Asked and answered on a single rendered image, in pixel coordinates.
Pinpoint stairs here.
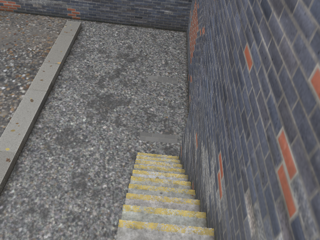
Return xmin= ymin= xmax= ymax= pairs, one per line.
xmin=116 ymin=152 xmax=215 ymax=240

